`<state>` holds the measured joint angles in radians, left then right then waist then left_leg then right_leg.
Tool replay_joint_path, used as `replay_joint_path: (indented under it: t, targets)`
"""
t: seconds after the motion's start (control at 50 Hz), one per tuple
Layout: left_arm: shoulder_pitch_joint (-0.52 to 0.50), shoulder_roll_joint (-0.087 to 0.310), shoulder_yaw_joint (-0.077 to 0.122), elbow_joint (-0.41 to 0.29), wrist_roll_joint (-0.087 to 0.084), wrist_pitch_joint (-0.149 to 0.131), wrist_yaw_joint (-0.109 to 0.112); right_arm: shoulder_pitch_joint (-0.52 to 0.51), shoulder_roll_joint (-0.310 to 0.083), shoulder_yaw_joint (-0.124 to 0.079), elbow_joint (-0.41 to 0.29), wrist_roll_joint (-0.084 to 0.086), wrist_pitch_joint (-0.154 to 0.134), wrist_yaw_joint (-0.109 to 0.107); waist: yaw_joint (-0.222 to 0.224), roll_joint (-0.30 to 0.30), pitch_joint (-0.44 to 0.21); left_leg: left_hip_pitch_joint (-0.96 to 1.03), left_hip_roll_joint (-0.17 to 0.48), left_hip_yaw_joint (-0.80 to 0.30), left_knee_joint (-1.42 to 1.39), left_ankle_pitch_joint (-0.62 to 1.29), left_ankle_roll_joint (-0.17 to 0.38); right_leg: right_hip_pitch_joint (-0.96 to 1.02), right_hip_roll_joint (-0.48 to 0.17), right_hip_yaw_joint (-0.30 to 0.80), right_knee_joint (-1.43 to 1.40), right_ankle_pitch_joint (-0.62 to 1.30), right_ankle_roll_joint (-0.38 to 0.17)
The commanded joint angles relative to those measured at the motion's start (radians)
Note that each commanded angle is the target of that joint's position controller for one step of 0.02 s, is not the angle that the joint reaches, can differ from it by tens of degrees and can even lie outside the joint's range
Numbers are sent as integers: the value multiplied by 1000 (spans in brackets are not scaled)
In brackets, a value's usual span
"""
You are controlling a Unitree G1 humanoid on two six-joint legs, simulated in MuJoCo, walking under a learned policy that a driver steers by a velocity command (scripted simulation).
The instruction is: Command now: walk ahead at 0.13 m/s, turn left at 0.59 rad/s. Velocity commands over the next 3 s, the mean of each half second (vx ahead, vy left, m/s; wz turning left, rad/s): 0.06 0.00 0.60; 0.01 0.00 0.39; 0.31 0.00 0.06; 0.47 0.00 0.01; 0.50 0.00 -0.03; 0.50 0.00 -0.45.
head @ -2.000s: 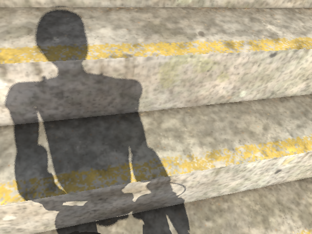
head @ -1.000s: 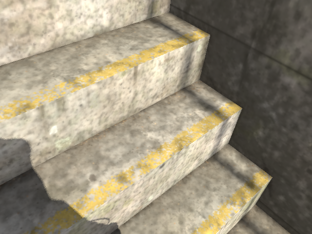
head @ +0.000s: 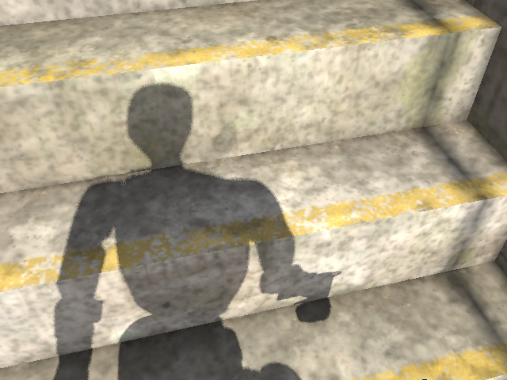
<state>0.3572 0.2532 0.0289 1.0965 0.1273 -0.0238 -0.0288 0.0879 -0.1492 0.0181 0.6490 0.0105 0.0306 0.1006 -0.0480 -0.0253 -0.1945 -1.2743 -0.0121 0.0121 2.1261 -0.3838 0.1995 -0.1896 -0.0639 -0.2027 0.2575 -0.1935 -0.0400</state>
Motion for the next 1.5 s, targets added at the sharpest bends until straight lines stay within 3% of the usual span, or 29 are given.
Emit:
replay_joint_path:
  t: [0.02,0.1,0.14,0.2,0.22,0.26,0.28,0.32,0.4,0.42,0.46,0.5,0.58,0.62,0.68,0.72,0.78,0.84,0.92,0.98,1.02,1.08,1.14,1.18,1.26,1.28,1.3,1.44,1.5]
  targets:
    - [-249,177,33,-118,-13,-48,-60,-251,-50,41,-178,-8,95,19,-94,-99,41,325,-48,142,-537,-393,-79,-311,-221,47,-325,739,-322]
    - [-68,237,46,-151,-63,-60,-86,44,-42,39,-44,-23,113,-8,-28,-166,-84,191,-119,89,-647,-185,-86,322,-372,3,48,1443,-351]
    - [-12,249,60,-155,-37,-41,-76,22,-73,32,-54,-1,106,-29,-9,-133,-129,302,-130,-7,-756,-114,-48,314,-333,10,145,1531,-321]
    - [-130,264,82,-211,-28,-3,-76,43,-100,16,-30,7,109,-41,-37,-132,-35,422,-172,-71,-871,-174,-46,91,-296,43,108,1223,-334]
    - [-190,169,58,-320,-139,-22,1,66,-134,-28,18,-49,55,-131,-12,68,-60,708,-184,-167,-957,-320,-7,-44,-193,-51,419,1064,-204]
    - [-345,51,11,-401,-117,-28,10,97,-213,-67,23,-85,51,-188,-62,228,-25,676,-19,-891,-1557,-721,129,-382,71,178,1168,144,-82]
    - [-394,-23,-10,-470,-67,-21,11,32,-218,-67,-1,-97,42,-182,-44,140,43,626,38,-1022,-1730,-570,123,-514,125,353,1578,32,-29]
    - [-335,-108,-38,-547,-38,-17,24,0,-175,-63,51,-48,7,-184,52,108,232,533,1,-873,-1613,-355,82,-688,132,344,1753,5,-1]
    - [-253,-58,-33,-558,-49,-12,57,23,-101,-62,102,-22,-49,-169,90,37,235,649,-45,-601,-1465,7,44,-746,116,303,1710,37,12]
    - [-256,80,-12,-542,-137,9,38,55,-6,22,26,-56,-63,-91,2,63,-29,771,13,-591,-1458,365,95,-928,120,497,1505,40,47]
    - [-301,58,-3,-546,-63,32,65,142,-66,9,32,-45,-75,-68,-23,59,-85,933,79,-707,-1483,639,153,-969,135,469,1520,-19,122]
    - [-360,-7,-32,-583,-68,43,64,158,-156,-30,38,-38,-72,-48,-11,56,-99,938,81,-646,-1572,664,134,-893,133,356,1408,-158,136]
    - [-223,86,28,-519,-50,-1,5,-117,-161,-35,-116,-28,-102,-54,126,35,28,488,-62,-391,-1664,523,11,-234,100,220,1089,15,130]
    - [-279,-15,2,-551,-20,22,-7,-56,-147,-42,-114,-13,-102,-87,85,76,57,704,-35,-448,-1643,562,22,-225,106,233,672,-99,135]
    - [-263,-69,-22,-550,-71,20,-1,141,-192,-87,2,11,-105,-62,26,147,37,1136,56,-570,-1562,592,77,-239,79,236,64,93,137]
    - [-306,49,8,-544,-112,-16,-1,392,-93,-72,62,-35,-85,-35,-119,-139,-130,864,-80,-406,-1403,228,-123,155,-116,481,285,616,-133]
    - [-236,127,60,-579,-80,-31,17,74,-159,-76,8,-28,-52,-67,99,-133,22,385,-125,-281,-862,-181,-259,163,-277,824,110,13,-320]
    - [-222,-40,-17,-534,-51,1,10,28,-153,-52,2,5,-64,-146,97,-35,76,215,-150,-283,-428,51,-234,10,-200,599,93,-12,-260]
    - [-332,-201,-114,-567,-145,-48,-42,83,-93,-25,55,-1,-72,-85,11,23,71,371,5,-246,-792,-4,-343,-79,-75,375,109,-152,-94]
    - [-249,67,-2,-485,-169,-59,-37,133,-66,-26,123,-51,-72,24,14,-49,160,907,31,68,-1296,-21,-389,-383,-16,279,72,-390,-34]
    - [-218,112,17,-435,-76,-46,-42,191,-174,-57,131,-64,-75,-7,4,-89,203,874,48,-14,-1232,124,-286,-350,-170,442,55,-481,-135]
    - [-175,77,19,-385,-110,-59,-2,79,-182,-61,38,-26,-93,-76,53,-147,203,689,72,-45,-1479,61,-111,-55,-325,623,2,-525,-260]
    - [-159,-27,-7,-380,-89,-74,5,93,-179,-77,46,-24,-121,-85,59,36,157,972,101,-197,-1715,-92,67,-193,-93,293,235,-289,-100]
    - [-244,-33,-3,-376,-64,-44,-12,367,-266,-114,125,-35,-115,-90,-87,215,166,1341,319,-679,-1928,-138,256,-668,64,216,749,-170,22]
    - [-225,-28,18,-306,-108,-75,-21,530,-101,-50,308,-131,-62,-14,-64,95,172,1307,263,-443,-1751,22,105,-1207,206,433,2012,34,-193]
    - [-393,-201,-35,-442,-95,-88,28,516,-124,-89,280,-53,-122,-88,-45,-39,134,1437,280,-330,-1738,210,16,-1220,184,309,2138,-88,-111]
    - [-441,-224,-54,-465,-88,-83,43,509,-111,-69,311,-53,-152,-111,-37,-78,148,1397,279,-309,-1731,283,6,-1270,160,282,2192,-130,-86]
    - [-572,-144,-83,-614,-121,19,55,450,-66,-28,375,-6,-195,-129,38,83,305,977,199,-112,-2084,382,-57,-1104,35,69,1845,-59,-85]
    - [-481,-185,-123,-550,-166,27,62,441,-93,-24,383,49,-151,-184,81,142,168,966,166,78,-2125,1266,-13,-521,72,-18,1281,-242,-137]
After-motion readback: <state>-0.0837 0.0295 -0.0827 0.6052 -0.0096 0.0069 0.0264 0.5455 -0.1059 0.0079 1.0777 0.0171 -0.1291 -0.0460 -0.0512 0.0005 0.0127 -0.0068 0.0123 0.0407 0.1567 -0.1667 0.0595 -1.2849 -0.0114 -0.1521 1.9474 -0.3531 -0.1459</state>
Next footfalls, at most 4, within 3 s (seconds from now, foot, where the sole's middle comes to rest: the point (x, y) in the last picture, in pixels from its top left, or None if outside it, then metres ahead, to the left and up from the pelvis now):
0.12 left None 0.14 0.12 -0.58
0.70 right None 0.23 -0.10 -0.58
1.10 left None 0.14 0.13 -0.58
1.60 right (209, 369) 0.43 0.09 -0.35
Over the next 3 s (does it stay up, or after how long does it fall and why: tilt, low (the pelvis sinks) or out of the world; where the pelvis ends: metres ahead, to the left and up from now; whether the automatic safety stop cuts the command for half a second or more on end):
stays up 0.60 0.42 0.61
